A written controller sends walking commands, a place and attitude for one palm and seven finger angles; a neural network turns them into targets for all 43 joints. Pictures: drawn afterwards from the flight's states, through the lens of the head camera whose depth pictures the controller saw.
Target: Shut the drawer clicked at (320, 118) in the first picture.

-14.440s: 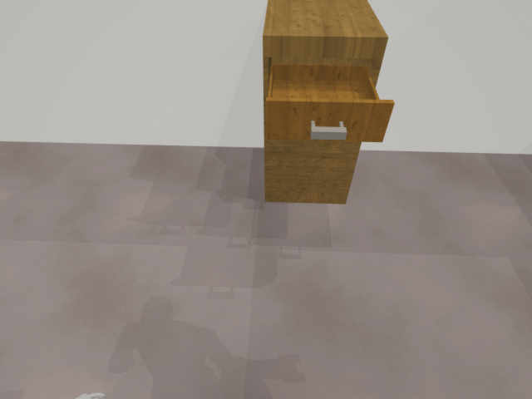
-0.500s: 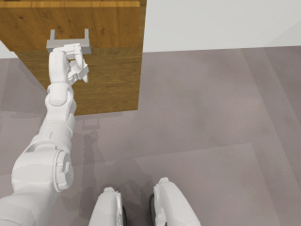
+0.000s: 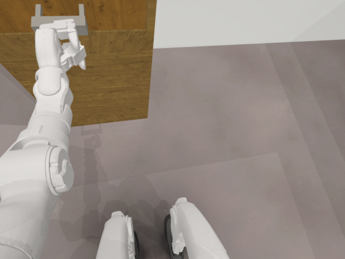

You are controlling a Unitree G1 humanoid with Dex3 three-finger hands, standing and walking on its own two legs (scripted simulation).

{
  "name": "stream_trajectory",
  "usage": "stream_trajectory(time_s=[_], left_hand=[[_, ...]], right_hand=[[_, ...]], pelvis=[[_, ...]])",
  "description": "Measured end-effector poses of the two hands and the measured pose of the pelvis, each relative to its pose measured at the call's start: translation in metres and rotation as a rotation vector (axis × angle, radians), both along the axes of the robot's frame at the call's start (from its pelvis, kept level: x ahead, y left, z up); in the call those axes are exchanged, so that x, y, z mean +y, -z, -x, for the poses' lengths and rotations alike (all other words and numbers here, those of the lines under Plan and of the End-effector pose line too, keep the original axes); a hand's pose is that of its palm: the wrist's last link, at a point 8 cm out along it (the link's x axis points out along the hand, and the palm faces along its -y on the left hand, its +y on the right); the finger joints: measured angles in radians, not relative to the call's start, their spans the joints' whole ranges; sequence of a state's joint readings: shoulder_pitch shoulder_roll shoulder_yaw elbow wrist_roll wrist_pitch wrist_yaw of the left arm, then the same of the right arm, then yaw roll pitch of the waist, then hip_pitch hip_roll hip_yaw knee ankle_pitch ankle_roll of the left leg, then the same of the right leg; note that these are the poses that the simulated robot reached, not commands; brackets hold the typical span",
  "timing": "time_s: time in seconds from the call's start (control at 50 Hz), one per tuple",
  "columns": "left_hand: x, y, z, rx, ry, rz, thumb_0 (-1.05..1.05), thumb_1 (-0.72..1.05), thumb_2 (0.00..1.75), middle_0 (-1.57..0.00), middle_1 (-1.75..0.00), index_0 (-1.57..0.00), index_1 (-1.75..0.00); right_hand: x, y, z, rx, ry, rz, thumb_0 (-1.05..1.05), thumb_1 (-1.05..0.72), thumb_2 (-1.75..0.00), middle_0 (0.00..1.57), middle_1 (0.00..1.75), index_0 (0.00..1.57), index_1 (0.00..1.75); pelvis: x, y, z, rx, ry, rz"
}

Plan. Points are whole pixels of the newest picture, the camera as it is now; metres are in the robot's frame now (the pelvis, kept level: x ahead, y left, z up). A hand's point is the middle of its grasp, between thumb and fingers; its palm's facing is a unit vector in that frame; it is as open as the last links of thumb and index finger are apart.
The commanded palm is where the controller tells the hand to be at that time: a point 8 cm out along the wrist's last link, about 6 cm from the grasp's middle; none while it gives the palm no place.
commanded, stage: push the drawer shut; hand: left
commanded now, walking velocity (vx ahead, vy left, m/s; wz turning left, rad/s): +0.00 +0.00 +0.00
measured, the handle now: (61, 17) +0.65 +0.16 +0.05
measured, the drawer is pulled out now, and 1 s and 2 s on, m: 0.00 0.00 0.00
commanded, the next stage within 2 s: pull the fist back off the drawer in 0.38 s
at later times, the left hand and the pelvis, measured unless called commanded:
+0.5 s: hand (79, 48) +0.57 +0.13 +0.04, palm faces +0.05 -1.00 -0.06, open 3.1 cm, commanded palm +0.60 +0.14 +0.05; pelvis -0.03 +0.00 -0.02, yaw +0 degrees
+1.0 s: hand (80, 49) +0.56 +0.12 +0.04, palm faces +0.04 -1.00 -0.05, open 3.0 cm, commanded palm +0.54 +0.14 +0.05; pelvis -0.03 +0.01 -0.02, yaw -1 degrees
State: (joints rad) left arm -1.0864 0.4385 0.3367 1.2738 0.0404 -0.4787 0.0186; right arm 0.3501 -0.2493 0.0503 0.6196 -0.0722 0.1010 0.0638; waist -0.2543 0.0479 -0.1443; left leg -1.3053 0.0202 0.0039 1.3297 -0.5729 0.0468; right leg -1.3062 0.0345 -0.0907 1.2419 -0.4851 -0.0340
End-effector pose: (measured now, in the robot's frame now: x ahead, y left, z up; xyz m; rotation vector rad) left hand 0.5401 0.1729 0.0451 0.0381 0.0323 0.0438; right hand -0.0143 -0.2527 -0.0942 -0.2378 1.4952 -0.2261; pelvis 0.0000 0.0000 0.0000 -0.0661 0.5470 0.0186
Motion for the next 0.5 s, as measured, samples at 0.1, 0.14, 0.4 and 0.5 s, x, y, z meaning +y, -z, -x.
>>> stream_trajectory(time_s=[0.1, 0.14, 0.4, 0.5], left_hand=[[0.003, 0.002, -0.001, 0.0, 0.006, -0.003, -0.01, 0.83, 0.96, -1.4, -1.6, -1.4, -1.6], [0.003, 0.003, -0.002, 0.003, 0.005, -0.004, -0.02, 0.81, 0.97, -1.4, -1.6, -1.4, -1.6], [0.005, 0.001, -0.003, 0.008, -0.004, -0.015, -0.01, 0.75, 1.03, -1.4, -1.6, -1.4, -1.6], [0.005, 0.0, -0.004, 0.008, -0.004, -0.018, 0.01, 0.74, 1.04, -1.4, -1.6, -1.4, -1.6]], right_hand=[[0.001, 0.001, 0.01, 0.026, -0.004, 0.002, 0.0, -0.9, -0.9, 0.2, 0.3, 0.2, 0.3], [0.001, 0.001, 0.014, 0.035, -0.007, 0.005, 0.0, -0.9, -0.9, 0.2, 0.3, 0.2, 0.3], [0.001, 0.002, 0.042, 0.029, -0.014, 0.044, 0.0, -0.9, -0.9, 0.21, 0.3, 0.2, 0.3], [0.002, 0.002, 0.052, 0.017, -0.01, 0.056, 0.0, -0.9, -0.9, 0.21, 0.3, 0.2, 0.3]], pelvis=[[0.0, 0.003, 0.003, 0.006, -0.006, 0.006], [0.0, 0.005, 0.006, 0.009, -0.011, 0.01], [-0.001, 0.016, 0.026, 0.023, -0.024, 0.026], [0.001, 0.019, 0.034, 0.029, -0.022, 0.028]])
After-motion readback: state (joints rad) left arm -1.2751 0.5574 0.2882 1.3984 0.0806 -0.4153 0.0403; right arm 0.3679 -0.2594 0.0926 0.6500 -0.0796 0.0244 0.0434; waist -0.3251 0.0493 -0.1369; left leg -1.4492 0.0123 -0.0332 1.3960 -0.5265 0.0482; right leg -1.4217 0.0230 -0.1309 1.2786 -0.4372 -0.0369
